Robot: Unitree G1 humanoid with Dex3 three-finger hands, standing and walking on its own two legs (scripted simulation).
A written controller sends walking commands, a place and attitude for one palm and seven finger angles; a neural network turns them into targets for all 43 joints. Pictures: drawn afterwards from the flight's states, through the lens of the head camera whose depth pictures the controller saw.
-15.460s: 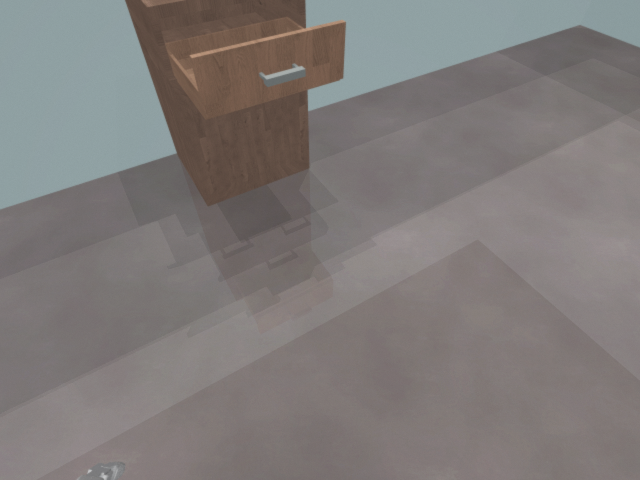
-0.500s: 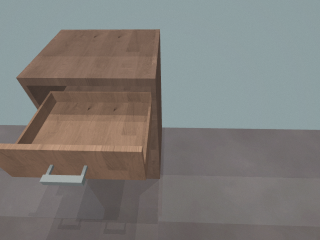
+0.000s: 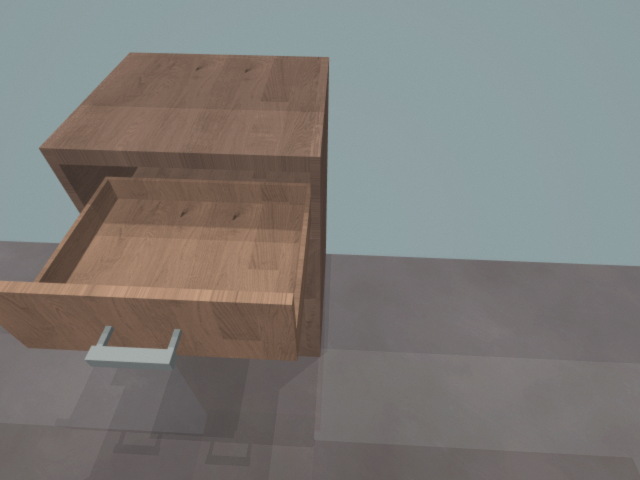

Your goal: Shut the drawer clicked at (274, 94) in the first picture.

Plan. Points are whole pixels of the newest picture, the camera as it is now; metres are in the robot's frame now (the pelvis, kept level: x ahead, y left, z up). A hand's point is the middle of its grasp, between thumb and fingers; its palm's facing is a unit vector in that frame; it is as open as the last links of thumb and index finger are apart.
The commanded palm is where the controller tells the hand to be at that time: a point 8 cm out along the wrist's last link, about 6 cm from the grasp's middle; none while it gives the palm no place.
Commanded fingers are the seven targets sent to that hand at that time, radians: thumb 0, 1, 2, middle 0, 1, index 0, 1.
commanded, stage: look again from close up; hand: left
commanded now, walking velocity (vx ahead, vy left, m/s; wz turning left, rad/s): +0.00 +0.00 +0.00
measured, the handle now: (137, 345) +0.32 +0.31 -0.08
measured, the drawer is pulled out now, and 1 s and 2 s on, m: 0.30 0.30 0.30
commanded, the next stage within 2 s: raise the hand and make a fist in 0.18 s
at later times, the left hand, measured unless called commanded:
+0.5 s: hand (160, 448) +0.16 +0.20 -0.03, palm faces +0.21 -0.97 -0.10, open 6.9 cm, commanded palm +0.09 +0.24 -0.06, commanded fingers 0.00 0.90 0.90 -0.44 -0.56 -0.44 -0.56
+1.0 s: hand (149, 477) +0.14 +0.21 -0.03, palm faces -0.03 -1.00 -0.04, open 4.4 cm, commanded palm +0.11 +0.27 -0.03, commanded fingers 0.00 0.90 0.90 -0.94 -1.10 -0.94 -1.10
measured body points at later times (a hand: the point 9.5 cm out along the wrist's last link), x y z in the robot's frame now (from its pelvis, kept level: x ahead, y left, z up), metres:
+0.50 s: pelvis -0.02 +0.02 -0.02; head -0.02 +0.00 +0.43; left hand +0.15 +0.26 -0.02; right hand +0.10 -0.24 -0.13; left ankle -0.02 +0.14 -0.74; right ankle +0.01 -0.05 -0.74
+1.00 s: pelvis -0.05 +0.04 -0.09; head +0.00 +0.05 +0.36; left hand +0.13 +0.26 -0.03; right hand +0.16 -0.13 -0.17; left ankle -0.03 +0.14 -0.74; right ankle +0.00 -0.05 -0.74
